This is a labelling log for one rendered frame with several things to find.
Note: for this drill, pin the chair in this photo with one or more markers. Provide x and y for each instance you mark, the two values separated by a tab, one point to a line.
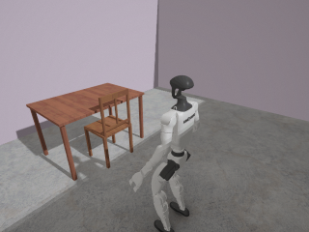
110	125

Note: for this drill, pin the left robot thigh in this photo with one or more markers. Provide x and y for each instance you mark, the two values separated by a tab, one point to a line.
161	175

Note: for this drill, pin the table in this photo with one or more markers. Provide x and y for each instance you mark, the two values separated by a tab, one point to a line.
71	107

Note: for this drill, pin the robot left hand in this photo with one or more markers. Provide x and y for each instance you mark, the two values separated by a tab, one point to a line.
138	180

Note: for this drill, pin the humanoid robot torso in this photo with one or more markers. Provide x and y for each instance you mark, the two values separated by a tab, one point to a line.
181	135

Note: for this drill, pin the robot left upper arm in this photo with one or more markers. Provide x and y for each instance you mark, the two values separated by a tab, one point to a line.
167	122

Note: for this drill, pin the robot right upper arm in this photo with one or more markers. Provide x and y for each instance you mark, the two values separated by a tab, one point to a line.
196	124

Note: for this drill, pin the robot left forearm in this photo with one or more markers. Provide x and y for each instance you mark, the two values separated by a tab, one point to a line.
156	159

